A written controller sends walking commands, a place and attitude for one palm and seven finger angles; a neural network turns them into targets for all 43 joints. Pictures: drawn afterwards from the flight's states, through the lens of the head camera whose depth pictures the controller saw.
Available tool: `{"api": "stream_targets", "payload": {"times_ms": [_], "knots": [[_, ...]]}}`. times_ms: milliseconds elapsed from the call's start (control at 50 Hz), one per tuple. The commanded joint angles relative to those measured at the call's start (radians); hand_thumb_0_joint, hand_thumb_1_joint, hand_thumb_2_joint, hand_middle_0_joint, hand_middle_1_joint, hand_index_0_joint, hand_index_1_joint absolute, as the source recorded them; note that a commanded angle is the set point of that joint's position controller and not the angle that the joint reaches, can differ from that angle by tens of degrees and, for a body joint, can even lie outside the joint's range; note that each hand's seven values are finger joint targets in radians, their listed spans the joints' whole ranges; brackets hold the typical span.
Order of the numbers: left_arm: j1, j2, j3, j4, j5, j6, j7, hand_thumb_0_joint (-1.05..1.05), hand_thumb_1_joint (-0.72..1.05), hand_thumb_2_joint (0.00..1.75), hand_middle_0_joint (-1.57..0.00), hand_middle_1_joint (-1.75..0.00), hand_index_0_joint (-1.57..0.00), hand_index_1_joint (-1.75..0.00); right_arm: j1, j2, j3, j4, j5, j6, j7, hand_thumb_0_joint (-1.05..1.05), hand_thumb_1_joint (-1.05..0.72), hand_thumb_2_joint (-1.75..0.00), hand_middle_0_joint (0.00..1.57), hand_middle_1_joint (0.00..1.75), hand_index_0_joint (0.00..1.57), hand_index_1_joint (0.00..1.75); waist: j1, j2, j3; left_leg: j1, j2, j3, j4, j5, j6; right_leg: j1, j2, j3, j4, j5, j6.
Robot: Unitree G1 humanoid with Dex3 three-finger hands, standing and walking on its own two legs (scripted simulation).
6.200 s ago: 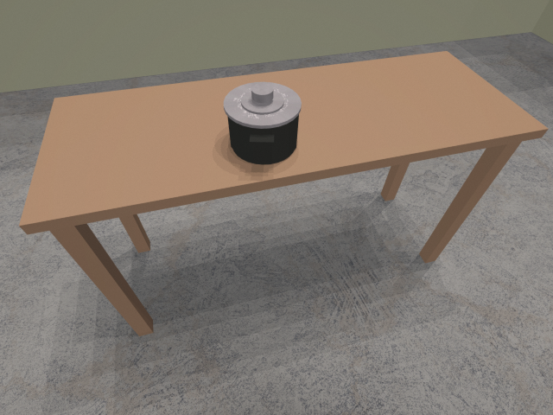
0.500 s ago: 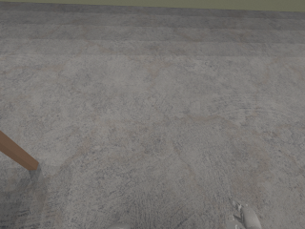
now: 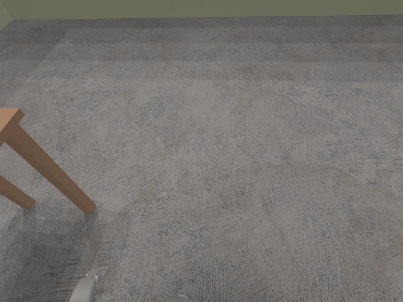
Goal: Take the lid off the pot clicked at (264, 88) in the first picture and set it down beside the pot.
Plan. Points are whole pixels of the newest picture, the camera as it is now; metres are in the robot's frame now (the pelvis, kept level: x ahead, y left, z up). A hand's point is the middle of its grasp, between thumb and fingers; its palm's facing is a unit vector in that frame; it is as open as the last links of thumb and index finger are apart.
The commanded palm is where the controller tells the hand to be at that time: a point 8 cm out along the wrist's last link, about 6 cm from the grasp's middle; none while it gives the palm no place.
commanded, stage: turn to face it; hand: left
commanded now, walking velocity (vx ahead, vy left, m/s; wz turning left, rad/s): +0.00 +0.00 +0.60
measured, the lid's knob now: out of the picture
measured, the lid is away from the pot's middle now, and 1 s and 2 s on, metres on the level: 0.00 0.00 0.00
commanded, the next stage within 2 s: none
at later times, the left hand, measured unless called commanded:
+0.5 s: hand out of the picture -0.06 +0.25 -0.19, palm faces +0.36 -0.90 -0.26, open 7.4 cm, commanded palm none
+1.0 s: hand out of the picture +0.03 +0.28 -0.13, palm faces +0.53 -0.79 -0.31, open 7.4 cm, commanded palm none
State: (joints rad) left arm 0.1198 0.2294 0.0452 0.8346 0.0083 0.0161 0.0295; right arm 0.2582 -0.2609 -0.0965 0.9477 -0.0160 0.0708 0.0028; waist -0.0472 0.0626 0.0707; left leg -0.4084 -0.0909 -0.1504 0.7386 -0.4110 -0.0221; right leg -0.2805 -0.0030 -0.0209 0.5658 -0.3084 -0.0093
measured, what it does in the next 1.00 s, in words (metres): steps on the spot, turning left: left foot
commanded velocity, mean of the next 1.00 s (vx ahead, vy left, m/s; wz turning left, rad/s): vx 0.00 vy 0.00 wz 0.60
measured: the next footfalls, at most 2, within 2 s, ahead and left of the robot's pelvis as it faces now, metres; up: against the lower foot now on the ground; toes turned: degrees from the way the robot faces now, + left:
left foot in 0.44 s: +0.03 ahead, +0.13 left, +0.00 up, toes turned +21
right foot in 1.04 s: +0.13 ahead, -0.06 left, +0.00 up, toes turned +39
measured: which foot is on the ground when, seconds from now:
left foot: up 0.00-0.42, down 0.44-1.00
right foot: down 0.00-0.44, up 0.46-1.00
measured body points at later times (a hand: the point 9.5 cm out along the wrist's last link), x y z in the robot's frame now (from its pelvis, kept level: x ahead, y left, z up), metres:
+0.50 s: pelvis +0.00 +0.03 -0.01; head +0.04 +0.08 +0.43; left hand -0.07 +0.29 -0.17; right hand +0.23 -0.17 -0.12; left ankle -0.01 +0.12 -0.73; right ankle -0.01 -0.11 -0.70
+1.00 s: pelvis +0.03 +0.02 +0.01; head +0.07 +0.03 +0.45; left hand +0.00 +0.32 -0.11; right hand +0.18 -0.19 -0.15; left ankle -0.01 +0.12 -0.73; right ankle +0.10 -0.09 -0.71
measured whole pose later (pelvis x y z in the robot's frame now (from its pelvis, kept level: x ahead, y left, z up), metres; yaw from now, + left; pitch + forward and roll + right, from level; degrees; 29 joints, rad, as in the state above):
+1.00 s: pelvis +0.03 +0.02 +0.01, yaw +35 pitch +2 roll +0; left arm 0.10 0.25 0.05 0.85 0.00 0.05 0.03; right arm 0.28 -0.23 -0.07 0.95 -0.02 0.06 0.00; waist -0.06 0.03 0.06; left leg -0.29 -0.13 -0.21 0.48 -0.20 0.03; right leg -0.37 0.00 0.04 0.72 -0.39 0.09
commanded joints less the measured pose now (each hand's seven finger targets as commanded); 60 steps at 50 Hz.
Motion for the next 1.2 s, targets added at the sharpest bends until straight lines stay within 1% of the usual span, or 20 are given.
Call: {"api": "stream_targets", "payload": {"times_ms": [0,60,280,380,400,420,440,460,520,580,840,920,980,1000,1020,1040,1060,1080,1120,1180], "knots": [[0.030,0.171,0.052,-0.067,0.004,-0.022,0.019,0.00,0.90,0.90,-0.20,-0.30,-0.20,-0.30,-0.035,-0.101,-0.026,-0.090,-0.007,-0.024,0.007,0.00,-0.90,-0.90,0.20,0.30,0.20,0.30,0.029,-0.229,-0.066,-0.207,0.089,0.044,0.451,-0.052,-0.027,0.135,-0.360,0.248,-0.281,0.207,-0.114],[0.052,0.138,0.037,-0.061,0.004,-0.032,0.010,0.00,0.90,0.90,-0.20,-0.30,-0.20,-0.30,-0.016,-0.077,-0.016,-0.070,-0.005,-0.017,0.021,0.00,-0.90,-0.90,0.20,0.30,0.20,0.30,0.029,-0.261,-0.055,-0.208,0.103,0.110,0.493,0.033,-0.055,0.167,-0.286,0.068,-0.220,0.421,-0.093],[0.201,0.185,0.055,-0.004,0.021,-0.022,0.010,0.00,0.90,0.90,-0.20,-0.30,-0.20,-0.30,-0.210,-0.044,0.010,-0.116,0.008,-0.022,0.028,0.00,-0.90,-0.90,0.20,0.30,0.20,0.30,0.101,-0.278,-0.069,-0.106,0.114,0.214,0.143,-0.019,-0.053,0.257,-0.344,-0.010,-0.158,0.603,-0.120],[0.179,0.205,0.069,0.005,0.015,-0.013,0.004,0.00,0.90,0.90,-0.20,-0.30,-0.20,-0.30,-0.125,-0.067,0.009,-0.112,0.007,-0.046,0.021,0.00,-0.90,-0.90,0.20,0.30,0.20,0.30,0.051,-0.236,-0.138,0.164,0.079,0.259,-0.222,0.146,-0.009,0.193,-0.339,-0.099,0.028,0.589,-0.054],[0.180,0.188,0.066,-0.001,0.006,-0.011,0.000,0.00,0.90,0.90,-0.20,-0.30,-0.20,-0.30,-0.034,-0.121,-0.007,-0.091,0.003,-0.056,0.018,0.00,-0.90,-0.90,0.20,0.30,0.20,0.30,0.000,-0.116,-0.205,0.370,0.136,0.192,-0.336,0.311,0.021,0.075,-0.316,-0.140,0.218,0.474,-0.003],[0.168,0.122,0.052,-0.043,-0.003,-0.010,-0.011,0.00,0.90,0.90,-0.20,-0.30,-0.20,-0.30,0.034,-0.246,-0.041,-0.087,0.000,-0.064,0.009,0.00,-0.90,-0.90,0.20,0.30,0.20,0.30,-0.040,0.220,-0.243,0.569,0.435,-0.205,-0.354,0.722,0.157,-0.264,-0.148,-0.157,0.466,-0.214,0.090],[0.114,0.119,0.038,-0.065,0.006,0.004,-0.002,0.00,0.90,0.90,-0.20,-0.30,-0.20,-0.30,0.095,-0.292,-0.049,-0.066,0.014,-0.050,0.004,0.00,-0.90,-0.90,0.20,0.30,0.20,0.30,-0.060,0.214,-0.267,0.557,0.519,-0.278,-0.326,0.989,0.248,-0.338,-0.115,-0.034,0.580,-0.382,0.093],[0.098,0.138,0.043,-0.071,0.010,0.010,0.001,0.00,0.90,0.90,-0.20,-0.30,-0.20,-0.30,0.065,-0.268,-0.038,-0.070,0.007,-0.044,0.002,0.00,-0.90,-0.90,0.20,0.30,0.20,0.30,-0.037,0.123,-0.208,0.465,0.504,-0.191,-0.326,0.847,0.268,-0.331,-0.140,-0.001,0.627,-0.343,0.081],[0.087,0.149,0.055,-0.012,0.016,0.018,-0.006,0.00,0.90,0.90,-0.20,-0.30,-0.20,-0.30,-0.093,-0.173,-0.004,-0.113,0.002,-0.053,-0.018,0.00,-0.90,-0.90,0.20,0.30,0.20,0.30,0.028,0.115,-0.085,0.288,0.329,-0.114,-0.389,0.638,0.175,-0.308,-0.130,0.045,0.656,-0.112,0.102],[0.126,0.151,0.056,0.014,0.017,0.018,-0.013,0.00,0.90,0.90,-0.20,-0.30,-0.20,-0.30,-0.098,-0.168,-0.001,-0.120,0.009,-0.065,-0.017,0.00,-0.90,-0.90,0.20,0.30,0.20,0.30,0.054,0.060,-0.097,0.282,0.272,-0.089,-0.419,0.585,0.143,-0.276,-0.112,0.038,0.624,-0.021,0.117],[-0.038,0.136,0.041,-0.062,0.004,0.012,0.000,0.00,0.90,0.90,-0.20,-0.30,-0.20,-0.30,0.023,-0.174,-0.021,-0.080,-0.004,-0.051,-0.018,0.00,-0.90,-0.90,0.20,0.30,0.20,0.30,0.000,0.075,-0.111,0.308,0.272,-0.327,-0.393,0.486,0.208,-0.250,-0.045,0.073,0.334,-0.108,0.114],[-0.006,0.124,0.035,-0.065,-0.004,0.006,0.005,0.00,0.90,0.90,-0.20,-0.30,-0.20,-0.30,0.003,-0.179,-0.026,-0.085,-0.007,-0.043,-0.019,0.00,-0.90,-0.90,0.20,0.30,0.20,0.30,0.018,0.094,-0.143,0.249,0.252,-0.366,-0.354,0.549,0.198,-0.108,-0.002,0.070,0.183,-0.115,0.091],[0.074,0.143,0.040,-0.046,-0.009,-0.008,0.010,0.00,0.90,0.90,-0.20,-0.30,-0.20,-0.30,-0.042,-0.162,-0.026,-0.093,0.006,-0.040,-0.016,0.00,-0.90,-0.90,0.20,0.30,0.20,0.30,0.064,0.050,-0.155,0.099,0.190,-0.339,-0.282,0.473,0.137,0.141,0.005,0.062,-0.097,0.050,0.078],[0.110,0.178,0.048,-0.039,-0.007,-0.016,0.015,0.00,0.90,0.90,-0.20,-0.30,-0.20,-0.30,-0.032,-0.120,-0.020,-0.091,0.016,-0.041,-0.012,0.00,-0.90,-0.90,0.20,0.30,0.20,0.30,0.081,-0.039,-0.175,-0.031,0.143,-0.289,-0.210,0.259,0.084,0.305,-0.094,0.149,-0.231,0.106,0.060],[0.101,0.262,0.065,-0.049,0.007,-0.020,0.023,0.00,0.90,0.90,-0.20,-0.30,-0.20,-0.30,-0.001,-0.050,-0.010,-0.104,0.024,-0.042,-0.012,0.00,-0.90,-0.90,0.20,0.30,0.20,0.30,0.075,-0.338,-0.166,-0.238,0.011,-0.067,0.017,-0.089,-0.004,0.417,-0.380,0.438,-0.312,0.094,-0.038],[0.113,0.272,0.061,-0.056,0.008,-0.012,0.022,0.00,0.90,0.90,-0.20,-0.30,-0.20,-0.30,-0.020,-0.105,-0.021,-0.116,0.002,-0.041,-0.013,0.00,-0.90,-0.90,0.20,0.30,0.20,0.30,0.081,-0.290,-0.130,-0.209,0.002,0.016,0.229,-0.195,-0.023,0.238,-0.495,0.484,-0.321,0.131,-0.136],[0.064,0.242,0.052,-0.069,0.008,-0.010,0.021,0.00,0.90,0.90,-0.20,-0.30,-0.20,-0.30,-0.009,-0.106,-0.026,-0.112,-0.005,-0.036,-0.006,0.00,-0.90,-0.90,0.20,0.30,0.20,0.30,0.047,-0.179,-0.081,-0.193,0.034,0.004,0.354,-0.141,-0.018,0.139,-0.452,0.392,-0.315,0.109,-0.158],[0.025,0.190,0.052,-0.073,0.001,-0.016,0.025,0.00,0.90,0.90,-0.20,-0.30,-0.20,-0.30,0.001,-0.100,-0.026,-0.089,-0.005,-0.025,-0.001,0.00,-0.90,-0.90,0.20,0.30,0.20,0.30,0.025,-0.245,-0.081,-0.189,0.056,0.003,0.404,-0.095,-0.019,0.120,-0.390,0.338,-0.315,0.124,-0.126],[0.000,0.143,0.031,-0.074,-0.002,-0.025,0.013,0.00,0.90,0.90,-0.20,-0.30,-0.20,-0.30,0.020,-0.092,-0.022,-0.058,-0.007,-0.017,0.015,0.00,-0.90,-0.90,0.20,0.30,0.20,0.30,0.003,-0.214,-0.036,-0.186,0.083,0.059,0.492,0.017,-0.040,0.108,-0.294,0.168,-0.269,0.265,-0.098],[0.073,0.135,0.034,-0.051,0.003,-0.034,0.011,0.00,0.90,0.90,-0.20,-0.30,-0.20,-0.30,-0.006,-0.074,-0.016,-0.062,-0.003,-0.012,0.022,0.00,-0.90,-0.90,0.20,0.30,0.20,0.30,0.027,-0.232,-0.041,-0.201,0.090,0.093,0.500,0.062,-0.057,0.156,-0.276,0.081,-0.237,0.401,-0.087]]}}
